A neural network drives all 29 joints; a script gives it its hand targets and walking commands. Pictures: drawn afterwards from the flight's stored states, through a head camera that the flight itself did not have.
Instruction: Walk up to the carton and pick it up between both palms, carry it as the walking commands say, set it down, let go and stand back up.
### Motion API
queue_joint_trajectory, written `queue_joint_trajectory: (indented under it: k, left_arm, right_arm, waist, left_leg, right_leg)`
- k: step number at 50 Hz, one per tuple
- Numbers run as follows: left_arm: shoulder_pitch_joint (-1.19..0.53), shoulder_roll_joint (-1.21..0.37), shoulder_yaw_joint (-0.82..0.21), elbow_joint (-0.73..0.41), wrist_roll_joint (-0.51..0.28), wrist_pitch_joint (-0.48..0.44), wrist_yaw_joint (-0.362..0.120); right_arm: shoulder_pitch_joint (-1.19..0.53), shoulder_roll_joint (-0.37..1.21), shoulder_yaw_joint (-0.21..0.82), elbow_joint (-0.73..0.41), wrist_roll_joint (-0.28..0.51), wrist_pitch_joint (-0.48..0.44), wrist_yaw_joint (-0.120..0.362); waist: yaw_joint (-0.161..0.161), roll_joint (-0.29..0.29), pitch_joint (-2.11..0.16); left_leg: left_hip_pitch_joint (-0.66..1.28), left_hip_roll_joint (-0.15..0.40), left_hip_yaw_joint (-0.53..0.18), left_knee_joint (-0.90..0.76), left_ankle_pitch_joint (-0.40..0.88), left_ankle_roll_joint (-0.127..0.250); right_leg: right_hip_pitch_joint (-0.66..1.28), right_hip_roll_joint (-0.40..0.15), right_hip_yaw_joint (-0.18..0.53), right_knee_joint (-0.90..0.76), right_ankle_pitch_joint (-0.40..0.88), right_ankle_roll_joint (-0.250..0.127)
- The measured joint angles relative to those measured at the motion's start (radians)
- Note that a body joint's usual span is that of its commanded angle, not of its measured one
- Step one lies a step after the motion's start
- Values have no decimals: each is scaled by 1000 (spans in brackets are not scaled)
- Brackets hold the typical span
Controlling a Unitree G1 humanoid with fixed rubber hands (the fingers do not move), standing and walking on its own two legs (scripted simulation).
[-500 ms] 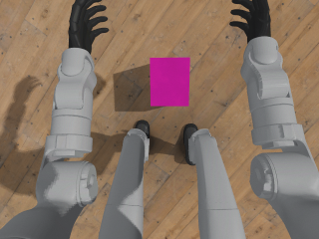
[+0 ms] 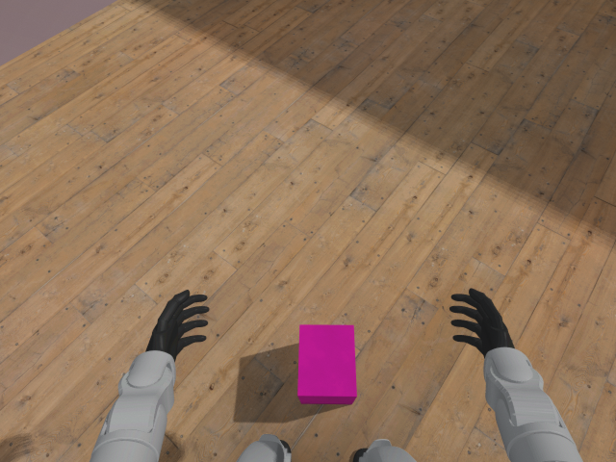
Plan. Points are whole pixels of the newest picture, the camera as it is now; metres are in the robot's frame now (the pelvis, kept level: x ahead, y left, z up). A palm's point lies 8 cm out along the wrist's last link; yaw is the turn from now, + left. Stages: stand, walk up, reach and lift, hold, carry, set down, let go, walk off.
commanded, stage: let go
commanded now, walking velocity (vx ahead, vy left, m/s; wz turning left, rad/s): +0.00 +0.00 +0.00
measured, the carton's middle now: (326, 365) +0.36 +0.01 -0.65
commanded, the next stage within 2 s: stand in 0.62 s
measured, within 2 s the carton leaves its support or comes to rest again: neither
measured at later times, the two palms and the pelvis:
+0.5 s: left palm out of the picture +0.10 +0.24 -0.06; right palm out of the picture +0.10 -0.22 -0.04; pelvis -0.06 +0.02 +0.02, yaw +0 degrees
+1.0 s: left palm out of the picture +0.02 +0.31 -0.09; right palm out of the picture +0.13 -0.23 -0.07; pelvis -0.04 +0.02 -0.01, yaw +2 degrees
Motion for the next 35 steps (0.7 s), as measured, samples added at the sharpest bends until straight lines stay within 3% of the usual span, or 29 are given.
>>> queue_joint_trajectory:
  k: [9, 15, 24, 28, 31, 35]
  left_arm:
    - [325, -6, -14, -28, 0, -34, -19]
    - [342, -6, -36, -101, 0, -1, -34]
    - [312, -6, -52, -114, 0, 105, -52]
    - [307, -5, -51, -131, 0, 120, -32]
    - [306, -5, -51, -143, 0, 123, -1]
    - [330, 12, -53, -98, 0, 59, 33]
  right_arm:
    - [346, 4, 10, -59, 0, -49, 33]
    - [353, -6, 11, -118, 0, -40, 38]
    - [352, -20, 14, -119, 0, 56, 65]
    - [351, -20, 14, -121, 0, 63, 83]
    - [351, -20, 13, -136, 0, 47, 94]
    - [351, -30, 12, -139, 0, 16, 75]
  waist:
    - [-2, 2, 32]
    - [-5, -26, 99]
    - [-6, -39, 220]
    - [-6, -13, 273]
    - [-6, 2, 278]
    - [-7, 26, 218]
  left_leg:
    - [239, 0, 0, -116, 54, 3]
    - [394, -12, 0, -143, 57, 3]
    - [484, -33, 0, -118, 6, 3]
    - [484, -33, 0, -97, 6, 12]
    - [483, -39, 1, -95, 6, 34]
    - [423, -47, 0, -72, -2, 39]
  right_leg:
    - [235, -6, 0, -106, 47, 0]
    - [381, -18, 1, -114, 47, -12]
    - [490, -40, 1, -137, 40, -1]
    - [505, -40, 0, -144, 24, 15]
    - [518, -36, 0, -144, 22, 59]
    - [455, -25, -1, -5, -104, 44]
